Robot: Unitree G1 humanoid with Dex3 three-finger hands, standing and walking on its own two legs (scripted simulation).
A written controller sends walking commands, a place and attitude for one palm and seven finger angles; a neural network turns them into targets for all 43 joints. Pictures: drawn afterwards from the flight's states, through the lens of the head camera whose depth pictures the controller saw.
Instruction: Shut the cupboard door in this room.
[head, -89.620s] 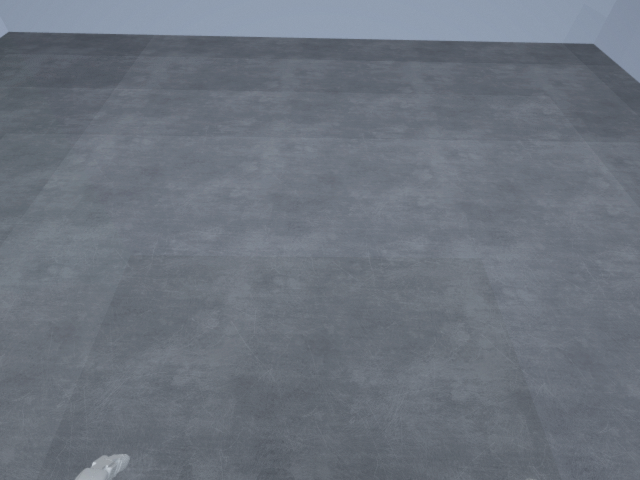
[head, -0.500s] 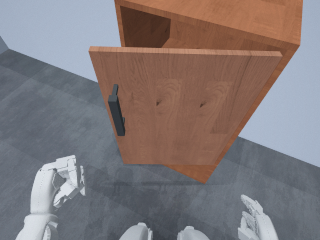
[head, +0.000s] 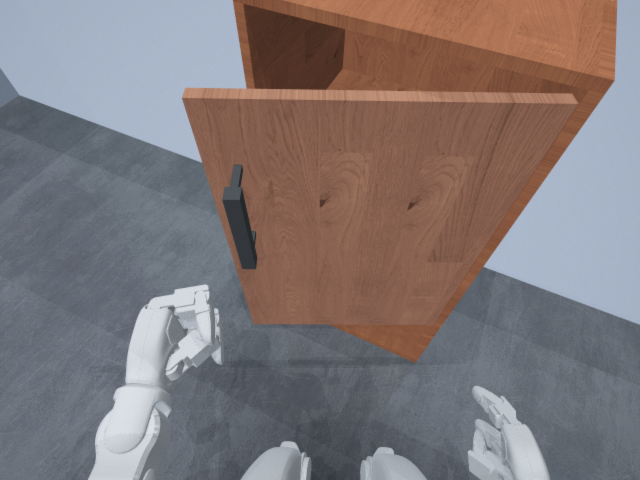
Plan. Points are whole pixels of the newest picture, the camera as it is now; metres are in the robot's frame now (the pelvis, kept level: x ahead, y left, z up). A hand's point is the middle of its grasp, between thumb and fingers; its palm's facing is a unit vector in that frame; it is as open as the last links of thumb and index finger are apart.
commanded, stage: bring the fist close to the handle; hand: left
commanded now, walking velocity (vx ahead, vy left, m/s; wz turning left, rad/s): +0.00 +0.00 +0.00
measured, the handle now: (243, 220) +0.43 +0.14 +0.05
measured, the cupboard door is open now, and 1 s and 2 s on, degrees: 25 25 15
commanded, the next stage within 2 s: push the door shut along its arc in 1.04 s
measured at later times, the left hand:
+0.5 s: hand (257, 293) +0.32 +0.10 +0.06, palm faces +0.05 -1.00 -0.03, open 3.1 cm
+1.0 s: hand (271, 295) +0.32 +0.09 +0.06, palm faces +0.07 -1.00 -0.03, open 3.1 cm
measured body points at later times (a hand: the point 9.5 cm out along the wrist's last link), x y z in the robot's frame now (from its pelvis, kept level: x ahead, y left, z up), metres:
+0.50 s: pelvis +0.00 -0.02 +0.00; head +0.07 -0.03 +0.45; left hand +0.31 +0.16 +0.06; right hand +0.17 -0.25 -0.10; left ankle +0.01 +0.05 -0.65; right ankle +0.02 -0.09 -0.65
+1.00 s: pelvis +0.01 -0.04 +0.01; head +0.07 -0.06 +0.46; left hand +0.31 +0.14 +0.06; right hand +0.15 -0.28 -0.10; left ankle +0.01 +0.05 -0.65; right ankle +0.02 -0.10 -0.65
